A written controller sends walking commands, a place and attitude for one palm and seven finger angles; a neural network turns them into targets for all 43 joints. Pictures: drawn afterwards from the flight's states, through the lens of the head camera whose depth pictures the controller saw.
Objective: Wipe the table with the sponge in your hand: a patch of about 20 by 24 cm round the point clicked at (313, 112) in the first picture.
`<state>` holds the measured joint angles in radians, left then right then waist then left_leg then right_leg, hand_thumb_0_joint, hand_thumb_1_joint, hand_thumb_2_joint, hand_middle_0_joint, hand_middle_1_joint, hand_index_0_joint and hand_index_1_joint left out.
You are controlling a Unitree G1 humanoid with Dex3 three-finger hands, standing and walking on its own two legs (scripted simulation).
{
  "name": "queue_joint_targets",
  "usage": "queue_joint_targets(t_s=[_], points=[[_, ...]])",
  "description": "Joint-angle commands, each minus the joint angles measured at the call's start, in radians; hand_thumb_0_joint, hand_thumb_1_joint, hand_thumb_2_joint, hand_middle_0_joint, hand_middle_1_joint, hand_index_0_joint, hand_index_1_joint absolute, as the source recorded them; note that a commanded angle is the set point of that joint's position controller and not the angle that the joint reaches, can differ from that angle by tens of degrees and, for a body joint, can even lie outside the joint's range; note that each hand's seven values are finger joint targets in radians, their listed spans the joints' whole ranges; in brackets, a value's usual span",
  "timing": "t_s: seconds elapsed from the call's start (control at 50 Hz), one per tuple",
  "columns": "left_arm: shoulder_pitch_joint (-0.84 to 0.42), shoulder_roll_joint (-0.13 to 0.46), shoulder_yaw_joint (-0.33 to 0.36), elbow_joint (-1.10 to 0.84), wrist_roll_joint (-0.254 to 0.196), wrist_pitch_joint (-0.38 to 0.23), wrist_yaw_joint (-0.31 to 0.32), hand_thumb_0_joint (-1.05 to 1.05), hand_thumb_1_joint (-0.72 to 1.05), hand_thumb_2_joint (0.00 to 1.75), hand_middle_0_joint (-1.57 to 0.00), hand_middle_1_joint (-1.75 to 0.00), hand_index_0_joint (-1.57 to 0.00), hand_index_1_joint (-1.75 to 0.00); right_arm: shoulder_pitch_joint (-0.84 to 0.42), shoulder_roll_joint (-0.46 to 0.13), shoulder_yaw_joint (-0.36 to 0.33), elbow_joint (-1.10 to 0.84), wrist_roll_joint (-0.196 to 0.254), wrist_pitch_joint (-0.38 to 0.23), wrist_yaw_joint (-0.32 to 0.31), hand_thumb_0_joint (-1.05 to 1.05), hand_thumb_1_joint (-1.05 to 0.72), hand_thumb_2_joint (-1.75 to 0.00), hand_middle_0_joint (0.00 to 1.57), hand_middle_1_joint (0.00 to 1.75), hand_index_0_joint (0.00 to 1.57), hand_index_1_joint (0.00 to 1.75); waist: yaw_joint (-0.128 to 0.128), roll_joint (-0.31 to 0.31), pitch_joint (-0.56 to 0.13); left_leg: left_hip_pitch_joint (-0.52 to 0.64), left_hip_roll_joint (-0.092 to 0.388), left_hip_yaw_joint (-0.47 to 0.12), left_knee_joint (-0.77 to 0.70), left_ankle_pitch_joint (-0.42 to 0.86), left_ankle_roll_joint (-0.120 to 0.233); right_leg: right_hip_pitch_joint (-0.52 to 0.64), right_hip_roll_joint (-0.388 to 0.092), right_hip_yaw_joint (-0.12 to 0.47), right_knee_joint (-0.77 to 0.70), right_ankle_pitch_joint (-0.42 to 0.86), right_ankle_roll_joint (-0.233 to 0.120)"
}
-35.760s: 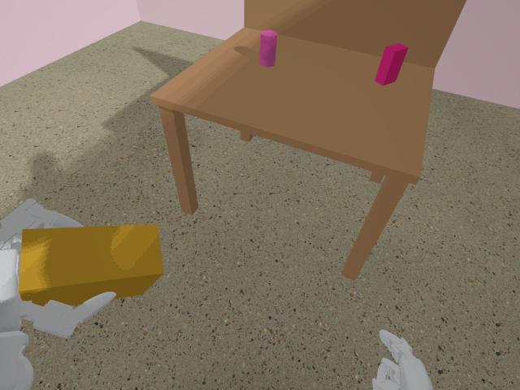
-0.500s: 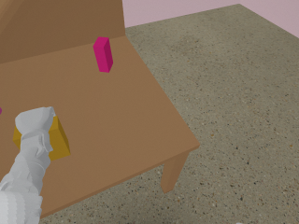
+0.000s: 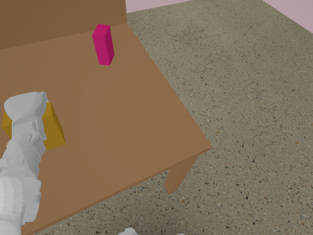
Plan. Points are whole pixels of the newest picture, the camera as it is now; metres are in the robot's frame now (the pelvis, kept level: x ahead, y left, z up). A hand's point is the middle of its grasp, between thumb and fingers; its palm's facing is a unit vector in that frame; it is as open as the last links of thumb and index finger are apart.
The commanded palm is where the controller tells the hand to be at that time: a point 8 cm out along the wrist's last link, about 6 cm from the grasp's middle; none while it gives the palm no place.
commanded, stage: wipe forward along the first lane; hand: left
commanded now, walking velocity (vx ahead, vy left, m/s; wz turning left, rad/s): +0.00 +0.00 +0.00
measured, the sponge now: (40, 134) +0.40 +0.35 -0.05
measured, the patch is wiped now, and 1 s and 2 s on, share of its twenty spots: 0.10 0.15 0.40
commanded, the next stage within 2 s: slide across to the middle lane in 0.22 s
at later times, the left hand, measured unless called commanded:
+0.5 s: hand (36, 107) +0.45 +0.35 +0.01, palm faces -0.16 +0.01 -0.99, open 10.2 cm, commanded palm +0.44 +0.31 +0.05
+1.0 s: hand (55, 104) +0.46 +0.30 +0.01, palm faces -0.13 -0.01 -0.99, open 10.2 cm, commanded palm +0.45 +0.27 +0.06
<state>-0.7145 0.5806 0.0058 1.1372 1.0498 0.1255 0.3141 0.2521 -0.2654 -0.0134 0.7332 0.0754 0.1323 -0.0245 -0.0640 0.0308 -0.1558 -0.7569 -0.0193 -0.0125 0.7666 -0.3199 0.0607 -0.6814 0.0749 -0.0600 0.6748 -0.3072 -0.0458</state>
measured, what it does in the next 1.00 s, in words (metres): stands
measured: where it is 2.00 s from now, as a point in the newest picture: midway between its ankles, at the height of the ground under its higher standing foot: outside the picture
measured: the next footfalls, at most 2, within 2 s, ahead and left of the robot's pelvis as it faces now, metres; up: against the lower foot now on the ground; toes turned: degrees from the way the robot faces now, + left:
none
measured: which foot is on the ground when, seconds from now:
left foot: down 0.00-1.00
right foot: down 0.00-1.00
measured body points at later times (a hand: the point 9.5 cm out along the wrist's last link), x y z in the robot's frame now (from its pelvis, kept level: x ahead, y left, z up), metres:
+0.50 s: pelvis +0.01 +0.01 +0.00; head +0.11 +0.04 +0.44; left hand +0.45 +0.35 +0.06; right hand +0.04 -0.26 -0.12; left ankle +0.02 +0.08 -0.71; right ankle +0.00 -0.10 -0.71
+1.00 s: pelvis +0.03 +0.01 +0.01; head +0.11 +0.03 +0.45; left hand +0.47 +0.30 +0.07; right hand +0.09 -0.25 -0.12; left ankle +0.02 +0.08 -0.71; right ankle +0.00 -0.10 -0.71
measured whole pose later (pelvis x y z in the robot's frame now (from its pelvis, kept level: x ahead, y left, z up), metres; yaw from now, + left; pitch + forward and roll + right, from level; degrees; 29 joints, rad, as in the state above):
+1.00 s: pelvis +0.03 +0.01 +0.01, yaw +0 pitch +18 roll -3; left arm -0.80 0.47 -0.08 1.17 1.02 0.22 0.34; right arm 0.23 -0.24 -0.03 0.77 0.05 0.15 0.01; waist -0.08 0.03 -0.16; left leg -0.69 -0.03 -0.01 0.71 -0.33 0.07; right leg -0.60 0.07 -0.05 0.60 -0.31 -0.03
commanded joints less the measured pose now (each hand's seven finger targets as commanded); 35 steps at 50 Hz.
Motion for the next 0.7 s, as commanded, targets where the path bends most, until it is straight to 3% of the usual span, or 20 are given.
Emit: queue_joint_targets(t_s=[0.0,0.02,0.08,0.12,0.18,0.2,0.22,0.24,0.28,0.36,0.46,0.52,0.54,0.56,0.6,0.62,0.68], points=[[-0.244,0.210,0.013,-0.040,0.037,0.021,0.008,0.00,0.10,1.30,-1.20,-1.60,-1.20,-1.60,0.069,-0.177,-0.062,-0.070,-0.006,-0.014,-0.005,0.00,-0.90,-0.90,0.20,0.30,0.20,0.30,-0.024,-0.004,-0.265,0.231,0.027,-0.063,-0.069,0.202,-0.001,0.086,-0.027,0.060,-0.087,0.171,-0.015],[-0.263,0.225,0.034,-0.055,0.032,0.014,0.008,0.00,0.10,1.30,-1.20,-1.60,-1.20,-1.60,0.069,-0.179,-0.063,-0.064,-0.007,-0.017,-0.006,0.00,-0.90,-0.90,0.20,0.30,0.20,0.30,-0.019,0.019,-0.276,0.249,0.033,-0.071,-0.068,0.228,-0.003,0.073,-0.027,0.059,-0.079,0.181,-0.019],[-0.257,0.194,0.005,-0.038,0.035,0.017,0.008,0.00,0.10,1.30,-1.20,-1.60,-1.20,-1.60,0.081,-0.179,-0.065,-0.064,-0.010,-0.012,0.001,0.00,-0.90,-0.90,0.20,0.30,0.20,0.30,-0.028,0.013,-0.263,0.259,0.033,-0.072,-0.064,0.227,-0.005,0.050,-0.022,0.051,-0.083,0.163,-0.018],[-0.305,0.231,0.032,-0.037,0.032,0.014,0.011,0.00,0.10,1.30,-1.20,-1.60,-1.20,-1.60,0.086,-0.183,-0.063,-0.059,-0.011,-0.013,-0.002,0.00,-0.90,-0.90,0.20,0.30,0.20,0.30,-0.033,0.012,-0.262,0.251,0.038,-0.083,-0.067,0.227,-0.007,0.039,-0.022,0.050,-0.076,0.160,-0.020],[-0.345,0.229,0.002,-0.008,0.050,0.020,0.010,0.00,0.10,1.30,-1.20,-1.60,-1.20,-1.60,0.099,-0.189,-0.062,-0.053,-0.014,-0.011,0.000,0.00,-0.90,-0.90,0.20,0.30,0.20,0.30,-0.053,0.003,-0.253,0.245,0.038,-0.084,-0.061,0.204,-0.006,0.012,-0.021,0.047,-0.076,0.136,-0.017],[-0.339,0.226,0.002,-0.007,0.046,0.022,0.009,0.00,0.10,1.30,-1.20,-1.60,-1.20,-1.60,0.103,-0.187,-0.062,-0.056,-0.013,-0.011,0.002,0.00,-0.90,-0.90,0.20,0.30,0.20,0.30,-0.046,0.023,-0.266,0.247,0.034,-0.079,-0.062,0.204,-0.006,0.020,-0.020,0.049,-0.078,0.136,-0.017],[-0.363,0.264,0.037,-0.010,0.046,0.019,0.009,0.00,0.10,1.30,-1.20,-1.60,-1.20,-1.60,0.105,-0.191,-0.062,-0.051,-0.015,-0.014,0.000,0.00,-0.90,-0.90,0.20,0.30,0.20,0.30,-0.044,0.040,-0.272,0.265,0.042,-0.092,-0.060,0.224,-0.012,0.004,-0.021,0.048,-0.070,0.139,-0.022],[-0.374,0.238,0.004,-0.006,0.048,0.019,0.004,0.00,0.10,1.30,-1.20,-1.60,-1.20,-1.60,0.118,-0.190,-0.064,-0.049,-0.018,-0.014,0.000,0.00,-0.90,-0.90,0.20,0.30,0.20,0.30,-0.055,0.031,-0.286,0.271,0.040,-0.088,-0.054,0.231,-0.011,0.001,-0.017,0.042,-0.067,0.141,-0.018],[-0.361,0.285,0.036,0.017,0.048,0.022,-0.001,0.00,0.10,1.30,-1.20,-1.60,-1.20,-1.60,0.125,-0.193,-0.061,-0.050,-0.017,-0.011,0.003,0.00,-0.90,-0.90,0.20,0.30,0.20,0.30,-0.045,0.032,-0.293,0.251,0.036,-0.079,-0.050,0.230,-0.009,0.024,-0.017,0.046,-0.070,0.150,-0.018],[-0.368,0.206,-0.016,-0.029,0.035,0.015,-0.018,0.00,0.10,1.30,-1.20,-1.60,-1.20,-1.60,0.131,-0.183,-0.067,-0.054,-0.018,-0.012,0.009,0.00,-0.90,-0.90,0.20,0.30,0.20,0.30,-0.047,0.066,-0.324,0.320,0.045,-0.090,-0.049,0.287,-0.021,0.010,-0.013,0.039,-0.070,0.167,-0.018],[-0.385,0.179,-0.014,-0.113,-0.009,-0.002,-0.018,0.00,0.10,1.30,-1.20,-1.60,-1.20,-1.60,0.124,-0.177,-0.073,-0.044,-0.018,-0.011,0.009,0.00,-0.90,-0.90,0.20,0.30,0.20,0.30,-0.045,0.072,-0.374,0.391,0.054,-0.094,-0.058,0.354,-0.028,0.049,-0.011,0.040,-0.085,0.213,-0.015],[-0.382,0.163,-0.004,-0.123,-0.022,0.006,-0.007,0.00,0.10,1.30,-1.20,-1.60,-1.20,-1.60,0.105,-0.173,-0.073,-0.033,-0.013,-0.010,0.012,0.00,-0.90,-0.90,0.20,0.30,0.20,0.30,-0.039,0.088,-0.342,0.419,0.062,-0.108,-0.083,0.376,-0.036,0.050,-0.011,0.036,-0.098,0.210,-0.018],[-0.410,0.132,-0.044,-0.125,-0.018,0.011,-0.008,0.00,0.10,1.30,-1.20,-1.60,-1.20,-1.60,0.108,-0.173,-0.072,-0.030,-0.015,-0.009,0.012,0.00,-0.90,-0.90,0.20,0.30,0.20,0.30,-0.054,0.079,-0.323,0.425,0.061,-0.110,-0.085,0.372,-0.037,0.042,-0.008,0.032,-0.102,0.204,-0.015],[-0.406,0.152,-0.024,-0.126,-0.014,0.016,-0.003,0.00,0.10,1.30,-1.20,-1.60,-1.20,-1.60,0.104,-0.174,-0.074,-0.024,-0.015,-0.008,0.014,0.00,-0.90,-0.90,0.20,0.30,0.20,0.30,-0.047,0.090,-0.321,0.435,0.061,-0.110,-0.089,0.374,-0.037,0.047,-0.011,0.035,-0.108,0.205,-0.017],[-0.420,0.117,-0.052,-0.108,-0.004,0.031,0.003,0.00,0.10,1.30,-1.20,-1.60,-1.20,-1.60,0.098,-0.170,-0.074,-0.018,-0.016,-0.006,0.016,0.00,-0.90,-0.90,0.20,0.30,0.20,0.30,-0.056,0.077,-0.299,0.435,0.062,-0.113,-0.099,0.363,-0.039,0.043,-0.012,0.030,-0.115,0.198,-0.017],[-0.410,0.133,-0.020,-0.118,-0.015,0.031,0.005,0.00,0.10,1.30,-1.20,-1.60,-1.20,-1.60,0.090,-0.171,-0.073,-0.015,-0.016,-0.008,0.016,0.00,-0.90,-0.90,0.20,0.30,0.20,0.30,-0.040,0.107,-0.307,0.455,0.065,-0.118,-0.105,0.395,-0.046,0.044,-0.012,0.033,-0.114,0.209,-0.022],[-0.401,0.087,-0.061,-0.109,-0.008,0.041,0.004,0.00,0.10,1.30,-1.20,-1.60,-1.20,-1.60,0.087,-0.165,-0.072,-0.019,-0.020,-0.002,0.021,0.00,-0.90,-0.90,0.20,0.30,0.20,0.30,-0.046,0.080,-0.312,0.457,0.063,-0.111,-0.103,0.423,-0.047,0.069,-0.012,0.030,-0.116,0.236,-0.019]])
